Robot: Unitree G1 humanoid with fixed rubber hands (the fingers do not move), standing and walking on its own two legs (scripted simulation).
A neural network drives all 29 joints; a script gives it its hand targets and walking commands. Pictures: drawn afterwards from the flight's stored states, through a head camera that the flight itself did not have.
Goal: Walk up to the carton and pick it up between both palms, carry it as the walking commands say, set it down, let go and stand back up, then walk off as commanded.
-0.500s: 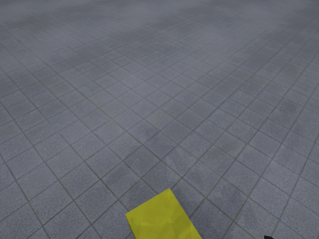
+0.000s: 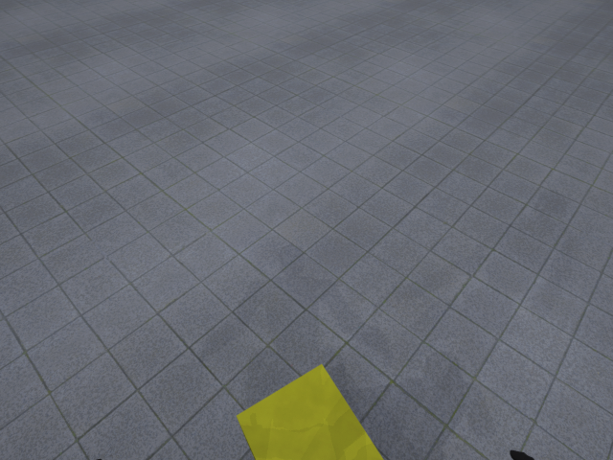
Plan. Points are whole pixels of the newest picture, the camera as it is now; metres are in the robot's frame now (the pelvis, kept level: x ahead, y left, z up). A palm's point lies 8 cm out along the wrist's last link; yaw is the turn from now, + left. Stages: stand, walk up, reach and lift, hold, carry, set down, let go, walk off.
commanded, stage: stand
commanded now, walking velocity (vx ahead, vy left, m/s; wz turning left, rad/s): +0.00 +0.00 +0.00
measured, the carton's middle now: (307, 449) +0.29 -0.01 -0.67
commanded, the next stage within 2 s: walk off in 0.36 s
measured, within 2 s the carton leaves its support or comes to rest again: rests again in 1.26 s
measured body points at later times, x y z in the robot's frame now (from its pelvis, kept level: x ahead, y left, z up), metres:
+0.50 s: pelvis +0.00 -0.01 +0.00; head +0.01 -0.01 +0.45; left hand +0.11 +0.31 -0.12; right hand +0.11 -0.32 -0.12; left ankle -0.02 +0.12 -0.75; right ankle -0.02 -0.11 -0.75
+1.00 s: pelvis -0.04 +0.10 -0.03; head +0.01 +0.13 +0.42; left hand -0.02 +0.42 -0.17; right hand +0.10 -0.17 -0.15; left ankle -0.03 +0.21 -0.75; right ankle -0.03 -0.08 -0.70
